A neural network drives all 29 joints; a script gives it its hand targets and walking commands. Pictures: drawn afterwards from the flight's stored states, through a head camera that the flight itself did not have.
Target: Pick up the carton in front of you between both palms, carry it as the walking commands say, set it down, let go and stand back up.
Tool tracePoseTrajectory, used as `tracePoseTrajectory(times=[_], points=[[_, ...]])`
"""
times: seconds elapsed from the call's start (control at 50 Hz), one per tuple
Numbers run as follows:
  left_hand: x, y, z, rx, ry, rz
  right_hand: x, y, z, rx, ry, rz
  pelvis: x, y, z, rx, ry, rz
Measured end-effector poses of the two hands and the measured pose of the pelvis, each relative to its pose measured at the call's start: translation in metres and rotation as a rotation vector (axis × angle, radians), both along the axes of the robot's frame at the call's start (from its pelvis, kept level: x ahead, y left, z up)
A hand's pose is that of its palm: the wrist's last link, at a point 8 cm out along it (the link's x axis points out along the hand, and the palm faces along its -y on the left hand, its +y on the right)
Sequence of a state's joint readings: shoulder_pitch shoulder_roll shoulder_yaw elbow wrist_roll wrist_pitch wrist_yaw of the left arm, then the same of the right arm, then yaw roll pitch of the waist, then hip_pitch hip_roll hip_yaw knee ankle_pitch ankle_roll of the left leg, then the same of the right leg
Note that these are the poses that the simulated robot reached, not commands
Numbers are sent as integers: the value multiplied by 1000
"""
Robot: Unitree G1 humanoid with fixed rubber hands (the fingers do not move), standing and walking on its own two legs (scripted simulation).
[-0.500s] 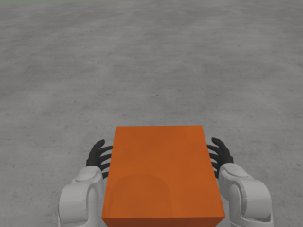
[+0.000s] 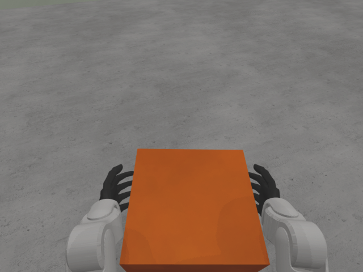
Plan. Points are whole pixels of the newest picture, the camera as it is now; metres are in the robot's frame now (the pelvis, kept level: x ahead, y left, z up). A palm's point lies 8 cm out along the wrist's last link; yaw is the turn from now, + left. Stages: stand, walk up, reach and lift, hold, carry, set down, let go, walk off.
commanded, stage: carry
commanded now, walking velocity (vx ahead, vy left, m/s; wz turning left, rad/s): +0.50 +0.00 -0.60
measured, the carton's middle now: (188, 222) +0.23 -0.01 +0.02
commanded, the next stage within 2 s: none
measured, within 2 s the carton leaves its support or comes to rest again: neither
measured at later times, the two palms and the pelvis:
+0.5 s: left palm (158, 104) +0.54 +0.05 +0.09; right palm (261, 113) +0.51 -0.25 +0.07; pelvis +0.30 -0.07 +0.00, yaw -4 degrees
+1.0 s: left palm (140, 60) +0.86 +0.12 +0.07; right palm (214, 57) +0.88 -0.18 +0.06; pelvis +0.64 -0.05 -0.01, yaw +6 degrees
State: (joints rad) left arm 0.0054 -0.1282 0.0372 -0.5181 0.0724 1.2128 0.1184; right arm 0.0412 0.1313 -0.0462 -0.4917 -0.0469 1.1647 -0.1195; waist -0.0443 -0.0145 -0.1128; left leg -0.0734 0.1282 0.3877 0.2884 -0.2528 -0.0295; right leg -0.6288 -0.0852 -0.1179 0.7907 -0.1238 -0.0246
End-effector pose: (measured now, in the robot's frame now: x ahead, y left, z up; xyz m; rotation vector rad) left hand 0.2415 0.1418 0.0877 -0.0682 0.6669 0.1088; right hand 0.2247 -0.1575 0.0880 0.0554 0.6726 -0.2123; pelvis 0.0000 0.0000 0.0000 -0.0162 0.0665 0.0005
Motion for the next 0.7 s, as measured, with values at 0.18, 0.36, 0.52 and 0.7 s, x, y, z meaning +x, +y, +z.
tracePoseTrajectory(times=[0.18, 0.36, 0.52, 0.7], points=[[130, -39, -14, 23, -55, -17, 125, -38, -21, 19, -56, -13, 127, -33, -34, -8, -45, -45], [227, -75, -18, 55, 82, -44, 214, -74, -31, 47, 82, -39, 217, -60, -6, 34, -17, -94], [315, -90, 3, 72, 9, -62, 298, -88, -15, 68, 9, -61, 309, -68, 2, 58, -21, -74], [431, -64, -4, 59, -45, 31, 444, -65, -17, 59, -45, 30, 440, -64, -22, 67, -32, -17]])
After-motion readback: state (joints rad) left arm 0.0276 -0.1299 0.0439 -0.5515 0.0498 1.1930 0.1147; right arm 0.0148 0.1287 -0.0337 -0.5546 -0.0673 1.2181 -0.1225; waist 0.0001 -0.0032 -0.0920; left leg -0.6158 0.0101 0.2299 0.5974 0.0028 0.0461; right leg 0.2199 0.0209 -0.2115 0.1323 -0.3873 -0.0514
